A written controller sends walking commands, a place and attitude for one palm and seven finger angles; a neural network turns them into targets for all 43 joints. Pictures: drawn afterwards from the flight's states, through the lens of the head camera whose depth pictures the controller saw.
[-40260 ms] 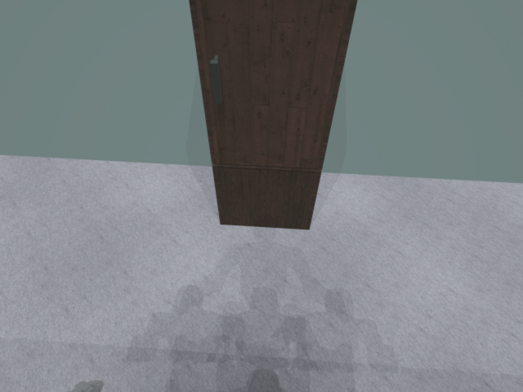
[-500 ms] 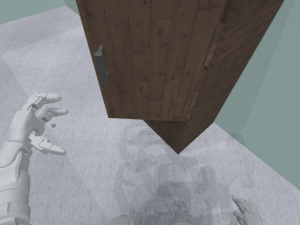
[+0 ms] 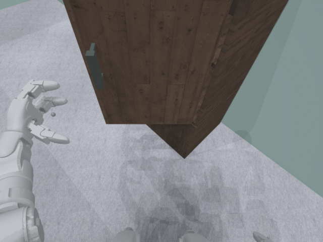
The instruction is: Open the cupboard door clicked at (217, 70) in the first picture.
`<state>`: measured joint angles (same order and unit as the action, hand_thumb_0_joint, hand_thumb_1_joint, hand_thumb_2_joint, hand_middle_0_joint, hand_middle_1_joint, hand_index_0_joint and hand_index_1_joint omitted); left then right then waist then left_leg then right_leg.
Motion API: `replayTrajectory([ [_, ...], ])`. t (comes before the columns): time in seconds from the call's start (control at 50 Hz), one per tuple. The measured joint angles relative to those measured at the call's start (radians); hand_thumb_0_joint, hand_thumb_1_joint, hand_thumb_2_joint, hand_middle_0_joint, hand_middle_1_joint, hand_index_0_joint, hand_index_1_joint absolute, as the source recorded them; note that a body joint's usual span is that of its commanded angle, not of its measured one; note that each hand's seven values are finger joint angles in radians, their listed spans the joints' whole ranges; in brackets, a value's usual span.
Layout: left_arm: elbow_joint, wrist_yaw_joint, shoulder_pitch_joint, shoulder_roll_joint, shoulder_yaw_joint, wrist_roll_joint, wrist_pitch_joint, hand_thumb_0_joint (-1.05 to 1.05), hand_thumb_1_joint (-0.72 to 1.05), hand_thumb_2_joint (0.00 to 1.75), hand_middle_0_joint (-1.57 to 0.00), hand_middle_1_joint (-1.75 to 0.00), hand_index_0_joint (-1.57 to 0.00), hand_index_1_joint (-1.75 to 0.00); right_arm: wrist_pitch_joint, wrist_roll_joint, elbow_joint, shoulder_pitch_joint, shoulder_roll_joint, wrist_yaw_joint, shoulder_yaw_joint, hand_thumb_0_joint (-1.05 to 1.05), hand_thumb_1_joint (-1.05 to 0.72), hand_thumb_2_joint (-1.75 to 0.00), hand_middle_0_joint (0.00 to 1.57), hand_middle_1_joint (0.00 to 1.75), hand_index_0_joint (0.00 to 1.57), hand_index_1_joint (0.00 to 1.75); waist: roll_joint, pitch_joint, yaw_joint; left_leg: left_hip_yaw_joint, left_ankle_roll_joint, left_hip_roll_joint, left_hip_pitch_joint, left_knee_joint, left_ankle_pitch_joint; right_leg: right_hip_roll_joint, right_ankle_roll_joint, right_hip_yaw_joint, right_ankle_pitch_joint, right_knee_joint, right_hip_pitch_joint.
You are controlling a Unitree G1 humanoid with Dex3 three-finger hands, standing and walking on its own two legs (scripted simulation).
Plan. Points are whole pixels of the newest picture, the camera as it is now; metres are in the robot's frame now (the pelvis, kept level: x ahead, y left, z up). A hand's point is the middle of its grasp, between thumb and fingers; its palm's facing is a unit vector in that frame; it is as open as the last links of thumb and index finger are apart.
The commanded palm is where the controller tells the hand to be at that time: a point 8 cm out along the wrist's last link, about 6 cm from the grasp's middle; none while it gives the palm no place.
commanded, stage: move the hooked fingers beside the handle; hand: left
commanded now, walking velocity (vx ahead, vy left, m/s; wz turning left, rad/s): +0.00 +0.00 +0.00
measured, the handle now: (96, 66) +0.58 +0.20 +0.06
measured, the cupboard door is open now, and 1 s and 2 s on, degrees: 46 46 46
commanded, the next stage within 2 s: slide the fingers in behind the handle in 1.58 s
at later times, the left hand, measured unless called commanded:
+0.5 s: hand (61, 94) +0.46 +0.26 +0.07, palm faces +0.01 -1.00 +0.00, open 14.0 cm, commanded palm +0.45 +0.30 +0.07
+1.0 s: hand (71, 81) +0.52 +0.26 +0.06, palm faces +0.02 -1.00 -0.01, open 14.0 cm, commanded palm +0.50 +0.30 +0.06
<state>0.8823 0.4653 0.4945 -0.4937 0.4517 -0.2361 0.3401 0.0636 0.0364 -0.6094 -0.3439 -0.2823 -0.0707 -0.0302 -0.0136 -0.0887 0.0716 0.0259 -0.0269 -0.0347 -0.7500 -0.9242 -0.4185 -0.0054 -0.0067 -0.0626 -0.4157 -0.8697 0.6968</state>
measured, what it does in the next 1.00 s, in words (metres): stands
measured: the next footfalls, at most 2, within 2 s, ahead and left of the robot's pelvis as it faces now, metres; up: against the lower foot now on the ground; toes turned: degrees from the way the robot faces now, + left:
none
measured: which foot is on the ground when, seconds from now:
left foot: down 0.00-1.00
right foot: down 0.00-1.00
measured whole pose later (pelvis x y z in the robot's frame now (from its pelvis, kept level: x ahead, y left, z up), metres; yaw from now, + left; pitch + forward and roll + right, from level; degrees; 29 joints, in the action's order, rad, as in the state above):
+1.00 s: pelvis +0.00 +0.01 -0.02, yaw -3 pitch +22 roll -4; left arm 1.22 0.40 0.90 -0.70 0.52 -0.09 0.34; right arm -0.10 0.00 -0.60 -0.44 -0.28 -0.03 -0.06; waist -0.02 -0.09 0.19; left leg 0.03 -0.05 -0.06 -0.97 -1.03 -0.46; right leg -0.03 0.01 -0.05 -0.42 -0.93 0.90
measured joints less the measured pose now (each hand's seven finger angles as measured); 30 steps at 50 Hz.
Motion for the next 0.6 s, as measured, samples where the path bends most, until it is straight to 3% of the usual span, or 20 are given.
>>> replayTrajectory([
  [0.28,0.176,-0.010,0.175,-0.064,0.015,0.046,0.036,-0.01,-0.50,0.30,-0.30,-1.20,-0.30,-1.20,-0.053,-0.009,-0.008,-0.011,-0.002,0.010,-0.005,0.01,-0.91,-0.90,0.20,0.30,0.20,0.30,0.004,-0.003,0.029,-0.002,-0.007,-0.005,-0.079,-0.049,-0.011,-0.004,0.005,-0.001,-0.003,-0.036,0.073],
  [0.6,0.310,-0.045,0.352,-0.143,0.020,0.102,0.023,-0.01,-0.50,0.30,-0.30,-1.20,-0.30,-1.20,-0.102,-0.023,-0.019,-0.051,-0.007,0.018,-0.018,0.00,-0.91,-0.90,0.20,0.30,0.20,0.30,0.001,-0.001,0.081,-0.004,-0.016,-0.011,-0.168,-0.094,-0.022,-0.009,0.013,-0.001,-0.003,-0.062,0.154],
])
